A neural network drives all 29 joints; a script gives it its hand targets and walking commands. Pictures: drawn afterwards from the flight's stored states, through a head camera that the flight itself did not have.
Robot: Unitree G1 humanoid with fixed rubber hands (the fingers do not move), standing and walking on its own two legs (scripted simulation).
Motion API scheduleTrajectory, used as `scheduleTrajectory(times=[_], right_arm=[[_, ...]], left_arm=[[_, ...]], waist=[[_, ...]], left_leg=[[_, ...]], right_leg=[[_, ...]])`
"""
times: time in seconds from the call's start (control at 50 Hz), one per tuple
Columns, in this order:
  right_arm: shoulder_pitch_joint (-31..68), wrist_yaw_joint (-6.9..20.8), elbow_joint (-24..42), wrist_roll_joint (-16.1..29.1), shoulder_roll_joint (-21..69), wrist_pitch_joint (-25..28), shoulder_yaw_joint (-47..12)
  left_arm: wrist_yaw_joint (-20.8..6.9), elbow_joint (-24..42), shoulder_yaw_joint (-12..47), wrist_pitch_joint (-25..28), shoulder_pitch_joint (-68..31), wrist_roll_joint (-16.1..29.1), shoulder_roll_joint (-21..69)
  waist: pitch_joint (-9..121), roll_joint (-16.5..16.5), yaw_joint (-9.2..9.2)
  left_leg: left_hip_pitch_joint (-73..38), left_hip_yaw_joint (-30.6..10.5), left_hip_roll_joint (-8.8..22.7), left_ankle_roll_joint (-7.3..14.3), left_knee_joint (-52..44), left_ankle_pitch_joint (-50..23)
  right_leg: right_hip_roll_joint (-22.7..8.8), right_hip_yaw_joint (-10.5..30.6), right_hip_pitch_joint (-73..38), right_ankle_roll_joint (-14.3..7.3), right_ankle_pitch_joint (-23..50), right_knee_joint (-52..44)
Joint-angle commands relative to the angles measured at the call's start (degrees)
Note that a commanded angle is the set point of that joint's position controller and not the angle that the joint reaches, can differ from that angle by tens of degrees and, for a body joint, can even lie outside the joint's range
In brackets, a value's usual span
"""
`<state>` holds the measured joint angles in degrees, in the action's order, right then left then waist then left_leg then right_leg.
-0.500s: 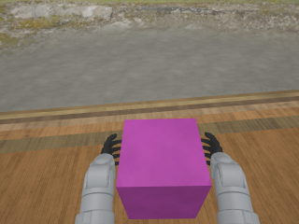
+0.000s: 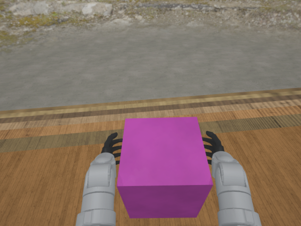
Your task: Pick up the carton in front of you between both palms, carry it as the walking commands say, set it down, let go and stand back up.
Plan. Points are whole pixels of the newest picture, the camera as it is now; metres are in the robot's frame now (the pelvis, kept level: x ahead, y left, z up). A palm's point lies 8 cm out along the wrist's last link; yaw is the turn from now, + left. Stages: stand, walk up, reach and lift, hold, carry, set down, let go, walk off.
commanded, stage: hold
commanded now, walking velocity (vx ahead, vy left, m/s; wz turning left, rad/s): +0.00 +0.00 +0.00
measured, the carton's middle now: (162, 169) +0.30 +0.00 -0.02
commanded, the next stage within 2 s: carry in 0.18 s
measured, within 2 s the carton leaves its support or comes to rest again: neither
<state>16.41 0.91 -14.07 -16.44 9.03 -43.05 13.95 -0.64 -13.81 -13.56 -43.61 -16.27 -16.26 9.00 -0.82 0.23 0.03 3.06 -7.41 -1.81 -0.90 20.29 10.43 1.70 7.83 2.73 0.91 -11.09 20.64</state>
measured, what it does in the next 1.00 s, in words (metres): walks ahead: right foot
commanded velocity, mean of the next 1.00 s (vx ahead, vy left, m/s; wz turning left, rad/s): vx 0.43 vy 0.00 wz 0.00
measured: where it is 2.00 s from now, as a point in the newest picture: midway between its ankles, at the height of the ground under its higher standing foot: (156, 148)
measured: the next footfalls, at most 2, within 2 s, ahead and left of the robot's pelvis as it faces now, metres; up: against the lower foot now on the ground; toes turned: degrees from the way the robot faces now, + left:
right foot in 0.80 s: +0.32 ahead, -0.13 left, +0.00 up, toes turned -10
left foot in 1.24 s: +0.68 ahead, +0.05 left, +0.00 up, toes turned +8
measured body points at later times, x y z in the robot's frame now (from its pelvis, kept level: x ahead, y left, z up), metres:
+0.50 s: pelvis +0.07 -0.02 -0.01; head +0.03 -0.02 +0.43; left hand +0.36 +0.13 +0.07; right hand +0.36 -0.17 +0.07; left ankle +0.04 +0.11 -0.74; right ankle +0.01 -0.14 -0.75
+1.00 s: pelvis +0.33 -0.05 +0.00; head +0.32 -0.06 +0.45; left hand +0.58 +0.11 +0.09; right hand +0.60 -0.19 +0.09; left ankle +0.29 +0.07 -0.67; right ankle +0.28 -0.12 -0.75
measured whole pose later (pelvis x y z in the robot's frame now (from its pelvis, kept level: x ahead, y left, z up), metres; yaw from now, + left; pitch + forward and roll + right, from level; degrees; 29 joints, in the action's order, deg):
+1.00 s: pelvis +0.33 -0.05 +0.00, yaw +1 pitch +5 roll +1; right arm 5.1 -7.9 26.9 -2.4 7.3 -72.2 4.4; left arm 7.6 27.8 -4.2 -71.8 -3.4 -3.3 7.3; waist 7.9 0.8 -2.0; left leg 30.9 5.7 4.5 0.1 58.4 19.0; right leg -0.4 -11.6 11.6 -3.9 -15.4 21.2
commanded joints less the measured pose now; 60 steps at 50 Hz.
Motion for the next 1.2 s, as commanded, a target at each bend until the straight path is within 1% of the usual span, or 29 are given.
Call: scheduleTrajectory(times=[0.0, 0.14, 0.16, 0.22, 0.3, 0.36, 0.38, 0.4, 0.42, 0.44, 0.48, 0.52, 0.54, 0.56, 0.58, 0.6, 0.64, 0.72, 0.76, 0.78, 0.8, 0.82, 0.84, 0.88, 0.9, 0.94, 1.02, 1.12, 1.18], right_arm=[[27.6, 13.4, 1.6, 15.4, 52.2, 1.4, -31.7], [25.8, 13.2, 2.9, 15.7, 51.9, 1.2, -32.2], [27.0, 13.0, 3.7, 16.2, 52.3, 1.0, -32.8], [27.0, 12.2, 7.2, 17.6, 52.5, 0.3, -35.0], [26.5, 10.1, 14.5, 20.7, 52.2, -2.9, -40.4], [26.3, 8.2, 20.3, 22.8, 50.6, -7.5, -43.1], [26.0, 7.5, 21.6, 23.3, 49.7, -9.3, -43.5], [25.5, 6.8, 22.7, 23.8, 48.8, -11.1, -43.9], [25.0, 6.2, 24.3, 24.6, 47.8, -12.8, -44.8], [25.8, 5.9, 26.3, 26.0, 47.1, -14.2, -46.0], [23.5, 5.0, 29.7, 29.3, 47.3, -16.8, -48.5], [18.5, 4.0, 33.2, 30.7, 47.9, -18.8, -49.2], [15.6, 3.6, 34.5, 30.6, 48.1, -19.8, -49.0], [12.4, 3.0, 34.6, 29.4, 47.6, -20.4, -48.2], [10.9, 2.4, 35.0, 28.4, 48.7, -21.0, -47.0], [9.5, 1.9, 37.7, 28.3, 48.9, -21.9, -46.6], [9.6, 1.4, 43.8, 29.6, 50.1, -23.2, -47.9], [11.4, 1.2, 49.5, 32.5, 47.0, -25.1, -50.3], [11.0, 1.1, 50.1, 33.6, 44.5, -26.2, -50.6], [10.7, 1.1, 50.2, 34.1, 42.8, -26.8, -50.3], [12.8, 1.1, 51.1, 34.4, 40.4, -27.7, -49.9], [14.8, 1.1, 51.2, 35.0, 39.3, -28.7, -50.1], [15.0, 1.2, 50.2, 35.8, 39.7, -29.2, -50.4], [14.5, 1.6, 47.8, 35.5, 42.0, -29.6, -49.0], [13.2, 1.6, 46.1, 34.7, 43.5, -29.5, -48.3], [10.6, 1.4, 43.9, 32.3, 45.4, -28.9, -47.0], [6.6, 0.8, 41.9, 28.2, 47.6, -27.4, -46.0], [11.7, 0.4, 44.5, 28.2, 45.6, -26.0, -48.0], [15.2, -0.1, 43.0, 28.9, 41.9, -25.6, -47.5]], left_arm=[[-13.2, 2.1, 31.7, 1.8, -27.9, 15.4, 52.5], [-13.0, 3.5, 32.2, 1.6, -26.2, 15.7, 52.1], [-12.9, 3.9, 32.9, 1.3, -27.1, 16.1, 52.3], [-12.4, 8.1, 35.6, 0.9, -28.8, 18.1, 52.6], [-10.9, 15.0, 41.2, -2.3, -29.0, 21.8, 52.4], [-9.5, 20.2, 44.1, -6.9, -29.0, 24.4, 50.9], [-8.8, 21.0, 44.2, -8.5, -28.6, 24.8, 50.0], [-8.0, 21.4, 43.8, -10.2, -26.5, 25.0, 48.6], [-7.0, 22.1, 43.5, -11.6, -23.8, 24.9, 47.4], [-6.1, 23.6, 43.2, -12.9, -21.8, 24.6, 46.7], [-4.2, 28.9, 44.2, -15.8, -19.2, 25.4, 46.4], [-3.0, 33.9, 46.0, -18.1, -16.6, 26.9, 47.2], [-2.8, 35.7, 46.8, -19.1, -14.9, 27.6, 47.2], [-2.9, 38.9, 47.9, -20.4, -16.0, 28.6, 47.0], [-3.1, 40.8, 48.9, -21.6, -17.4, 30.1, 47.0], [-3.2, 42.2, 50.2, -22.4, -17.2, 31.7, 47.3], [-3.5, 44.3, 50.1, -23.2, -13.5, 33.0, 48.5], [-2.1, 46.8, 48.6, -24.3, -10.2, 32.4, 47.4], [-1.1, 46.7, 47.0, -25.2, -7.3, 31.0, 45.0], [-0.6, 46.7, 46.1, -25.7, -7.1, 30.5, 43.8], [0.0, 46.0, 44.9, -26.3, -5.9, 29.7, 42.2], [0.4, 45.2, 44.1, -26.8, -7.4, 29.1, 40.7], [0.6, 46.2, 44.0, -27.3, -8.5, 29.5, 40.8], [0.5, 47.1, 45.4, -27.9, -11.2, 30.7, 43.1], [0.2, 47.5, 46.4, -28.0, -12.4, 31.4, 44.4], [-0.7, 47.3, 48.1, -28.0, -13.2, 32.7, 46.0], [-2.9, 46.4, 49.8, -27.2, -12.2, 34.2, 46.6], [-3.5, 45.2, 49.3, -25.7, -14.1, 33.8, 44.1], [-2.1, 42.9, 48.1, -25.3, -17.1, 32.8, 40.9]], waist=[[13.1, -0.2, -0.03], [13.2, -0.2, -0.06], [14.0, -0.5, -0.19], [12.2, -1.3, 0.07], [16.7, -5.5, 0.24], [16.2, -6.3, 0.21], [14.6, -2.1, 0.03], [13.9, 5.9, -0.61], [13.1, 14.0, -1.15], [11.0, 15.4, -1.37], [13.9, 10.1, -1.44], [19.8, 6.4, -0.43], [22.5, 3.4, 0.36], [22.1, -9.5, 1.47], [18.5, -19.4, 1.45], [16.1, -14.3, 1.83], [16.6, -5.9, 2.14], [16.9, -9.5, 1.17], [19.1, -6.4, -0.26], [21.3, -3.7, -0.51], [21.7, 6.8, -2.38], [20.0, 17.6, -2.34], [18.1, 12.3, -2.04], [18.2, 2.4, -1.59], [18.2, 0.4, -1.47], [17.7, 2.2, -1.33], [14.4, 5.1, -1.16], [9.9, 9.6, -2.51], [12.2, 10.4, -0.15]], left_leg=[[-3.8, 4.1, -3.9, -0.5, -2.8, -8.6], [-4.3, 4.0, -4.0, -0.5, -2.8, -10.7], [2.1, 3.0, 6.8, 0.5, 2.9, -3.6], [9.7, -0.9, 5.7, 2.0, -0.9, 30.7], [7.9, -3.4, 9.9, 4.5, -1.3, 22.3], [11.8, -3.4, 11.4, 5.5, -0.3, 27.8], [16.3, 0.8, 9.0, 4.0, 4.2, 25.3], [22.8, 7.0, 5.6, 1.8, 13.6, 20.2], [30.6, 12.6, 2.8, 0.0, 22.1, 16.5], [36.4, 13.8, 2.7, -0.1, 20.2, 19.3], [32.4, 14.6, 2.5, 0.4, 13.3, 17.9], [12.8, 17.8, 0.9, 0.7, 2.9, 6.9], [-3.3, 13.8, 3.7, 1.5, 0.1, 4.3], [-12.2, -3.3, 14.4, 6.2, -4.6, 6.6], [-19.8, -16.5, 23.6, 12.5, -3.7, -9.5], [-20.9, -17.6, 26.6, 15.5, -2.4, -19.2], [-21.6, -11.1, 25.0, 13.7, -2.7, -19.3], [-6.7, 6.4, 17.3, 6.8, -3.8, -11.5], [5.9, 14.6, 13.3, 4.0, 4.7, -10.0], [13.6, 17.7, 11.5, 2.7, 11.8, -9.3], [23.2, 20.9, 6.9, 0.1, 27.3, 1.2], [37.0, 17.4, 1.3, -0.7, 40.2, 18.2], [41.9, 10.3, 5.1, 1.3, 47.7, 20.3], [42.3, 8.2, 8.9, 2.5, 49.0, 15.9], [41.2, 8.0, 10.0, 2.3, 46.1, 12.2], [38.1, 10.2, 8.8, 1.2, 38.7, 8.0], [37.7, 14.7, 6.2, 0.3, 26.0, 0.5], [31.4, 19.6, 2.8, 3.0, 15.4, -6.8], [20.3, 21.1, 0.9, 5.2, 13.2, -7.7]], right_leg=[[4.0, -4.3, -1.1, 0.2, 8.3, -3.3], [4.1, -4.1, -1.7, 0.3, 10.4, -3.4], [-6.2, -2.5, 5.2, -0.5, 3.7, 2.7], [-4.1, -0.6, 13.3, -1.5, -27.8, 1.1], [-2.6, -7.7, 15.1, -1.1, -13.0, 10.5], [-2.7, -9.3, 13.5, -1.5, -16.2, 6.7], [-5.5, -5.6, 10.6, -2.2, -18.3, 2.7], [-11.5, 3.0, 6.0, -4.4, -20.8, -1.8], [-17.0, 12.2, -0.2, -7.6, -16.3, -5.3], [-19.5, 16.5, -3.7, -10.6, -6.7, -5.4], [-18.5, 11.2, -5.7, -11.0, 8.4, -1.0], [-13.8, -0.8, 2.0, -6.8, 6.2, 5.4], [-10.5, -6.6, 12.8, -4.3, 3.4, 11.6], [-6.0, -14.3, 25.9, -1.3, -0.7, 25.2], [-2.5, -16.0, 42.0, -0.4, -16.1, 31.1], [-4.4, -12.6, 47.4, -1.4, -24.4, 33.4], [-5.5, -12.0, 47.9, -1.9, -24.2, 29.2], [-2.2, -17.9, 27.0, -1.7, -5.9, 12.0], [1.0, -23.5, 5.3, -1.9, 1.7, 5.4], [-0.6, -21.5, -6.5, -3.0, 0.1, 5.8], [-12.7, -1.0, -11.4, -5.8, -12.9, -3.2], [-24.9, 22.5, -16.0, -13.3, -10.4, -8.8], [-27.4, 23.7, -15.1, -16.1, -5.0, -7.9], [-24.7, 14.9, -11.1, -14.4, 4.2, -6.5], [-23.5, 10.7, -9.1, -12.6, 5.7, -7.6], [-20.4, 2.7, -7.1, -9.8, 9.3, -9.3], [-16.6, -6.4, -7.5, -8.5, 16.8, -9.5], [-13.8, -12.9, -3.7, -8.1, 25.2, -6.5], [-13.9, -16.4, -2.8, -6.6, 36.9, 2.1]])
